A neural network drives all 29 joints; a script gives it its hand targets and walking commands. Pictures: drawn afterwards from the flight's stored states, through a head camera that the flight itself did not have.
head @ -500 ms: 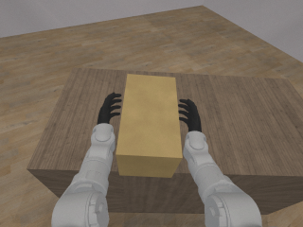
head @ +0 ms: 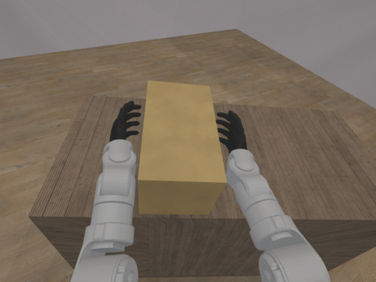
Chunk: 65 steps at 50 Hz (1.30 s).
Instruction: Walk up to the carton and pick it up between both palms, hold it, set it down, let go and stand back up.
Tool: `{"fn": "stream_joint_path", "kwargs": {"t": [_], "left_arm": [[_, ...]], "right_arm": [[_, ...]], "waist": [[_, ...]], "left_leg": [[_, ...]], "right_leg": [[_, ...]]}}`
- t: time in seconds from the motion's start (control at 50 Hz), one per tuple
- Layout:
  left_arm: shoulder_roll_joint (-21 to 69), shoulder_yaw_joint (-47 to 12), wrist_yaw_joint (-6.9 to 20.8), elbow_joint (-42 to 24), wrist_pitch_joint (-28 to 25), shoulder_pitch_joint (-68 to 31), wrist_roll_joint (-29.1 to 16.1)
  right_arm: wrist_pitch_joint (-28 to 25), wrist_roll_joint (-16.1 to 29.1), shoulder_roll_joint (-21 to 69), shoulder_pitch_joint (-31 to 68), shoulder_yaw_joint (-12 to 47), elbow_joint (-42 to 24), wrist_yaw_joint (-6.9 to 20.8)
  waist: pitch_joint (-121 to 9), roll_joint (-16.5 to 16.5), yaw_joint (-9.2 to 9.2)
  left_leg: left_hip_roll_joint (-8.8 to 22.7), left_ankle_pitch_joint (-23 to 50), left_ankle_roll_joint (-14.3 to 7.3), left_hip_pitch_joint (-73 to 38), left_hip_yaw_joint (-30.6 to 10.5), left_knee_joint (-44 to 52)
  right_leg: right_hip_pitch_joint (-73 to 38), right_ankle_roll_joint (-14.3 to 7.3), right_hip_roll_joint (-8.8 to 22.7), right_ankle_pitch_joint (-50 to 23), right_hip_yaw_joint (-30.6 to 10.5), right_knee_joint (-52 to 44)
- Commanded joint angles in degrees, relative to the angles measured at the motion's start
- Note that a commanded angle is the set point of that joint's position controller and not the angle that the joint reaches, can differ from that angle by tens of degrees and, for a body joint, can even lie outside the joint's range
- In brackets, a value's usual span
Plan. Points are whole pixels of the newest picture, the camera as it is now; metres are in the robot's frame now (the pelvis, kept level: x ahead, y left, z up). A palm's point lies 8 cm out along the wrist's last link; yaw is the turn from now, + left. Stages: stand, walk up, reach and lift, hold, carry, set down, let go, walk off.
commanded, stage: reach and lift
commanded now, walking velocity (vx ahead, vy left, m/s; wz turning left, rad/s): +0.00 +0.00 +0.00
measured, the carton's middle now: (177, 145) +0.41 +0.00 +0.07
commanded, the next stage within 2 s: hold in 1.16 s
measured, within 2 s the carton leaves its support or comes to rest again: neither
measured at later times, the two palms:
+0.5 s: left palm (119, 125) +0.37 +0.12 +0.17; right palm (241, 136) +0.35 -0.13 +0.15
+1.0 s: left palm (117, 119) +0.37 +0.12 +0.19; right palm (242, 132) +0.36 -0.13 +0.16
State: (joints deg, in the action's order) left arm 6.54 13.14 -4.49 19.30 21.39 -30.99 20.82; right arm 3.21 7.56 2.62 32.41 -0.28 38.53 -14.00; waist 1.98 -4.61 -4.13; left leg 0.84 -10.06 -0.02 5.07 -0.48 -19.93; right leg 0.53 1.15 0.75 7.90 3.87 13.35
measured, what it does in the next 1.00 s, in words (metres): stands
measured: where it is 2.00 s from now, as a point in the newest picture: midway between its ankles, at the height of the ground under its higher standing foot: outside the picture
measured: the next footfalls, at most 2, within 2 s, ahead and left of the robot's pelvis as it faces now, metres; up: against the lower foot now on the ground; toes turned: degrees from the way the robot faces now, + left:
none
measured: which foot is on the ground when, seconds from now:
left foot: down 0.00-1.00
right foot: down 0.00-1.00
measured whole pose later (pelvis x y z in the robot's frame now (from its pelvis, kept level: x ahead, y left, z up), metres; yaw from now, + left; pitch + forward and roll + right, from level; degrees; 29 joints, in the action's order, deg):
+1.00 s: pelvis +0.00 +0.00 +0.00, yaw +0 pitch -10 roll -1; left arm 6.9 16.3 0.8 8.3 35.7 -35.7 25.8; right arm 11.2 8.8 2.6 37.7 0.7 34.3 -14.4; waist 4.9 -4.7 -5.9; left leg 0.7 -9.8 0.1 -1.0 -0.5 -18.5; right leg -4.8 1.0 0.9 8.5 3.9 13.6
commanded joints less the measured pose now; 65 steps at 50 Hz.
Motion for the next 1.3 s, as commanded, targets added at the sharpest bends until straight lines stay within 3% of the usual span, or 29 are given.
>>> {"fn": "stream_joint_path", "kwargs": {"t": [0.0,0.18,0.36,0.8,1.28], "left_arm": [[37.4,-26.2,9.9,-3.1,1.0,-26.1,-4.9],[35.9,-23.7,10.5,-3.7,5.8,-27.9,-4.5],[34.0,-20.9,12.6,-5.7,8.8,-27.6,-3.2],[32.4,-20.8,13.9,-9.7,12.1,-29.0,-3.0],[31.5,-19.1,14.4,-10.0,15.2,-32.5,-2.2]], "right_arm": [[-1.3,0.5,32.1,35.9,17.9,-16.4,6.3],[1.3,0.5,31.2,39.2,16.5,-16.4,6.5],[2.7,1.4,31.5,38.8,17.1,-16.8,5.3],[3.5,2.6,30.5,40.3,18.5,-20.1,4.6],[5.4,3.3,30.1,43.7,17.3,-18.5,4.5]], "waist": [[-17.1,5.7,-1.07],[-16.5,4.7,-0.96],[-15.3,3.9,-1.69],[-16.0,4.3,-2.21],[-14.9,4.5,-2.40]], "left_leg": [[-2.1,10.4,2.6,-9.7,0.1,1.4],[-2.1,6.9,1.8,-9.8,0.8,2.5],[-2.9,9.8,1.3,-10.2,1.5,2.3],[-2.7,11.7,1.3,-11.7,2.0,2.4],[-2.7,11.2,1.2,-12.1,2.8,2.9]], "right_leg": [[0.4,1.5,-3.8,-7.6,1.9,0.0],[-0.7,1.6,-3.7,-5.3,2.1,0.1],[-5.2,2.5,-3.6,-11.3,2.1,0.5],[-6.9,2.3,-3.6,-12.1,2.7,0.4],[-6.8,2.0,-3.9,-9.4,3.2,-0.1]]}}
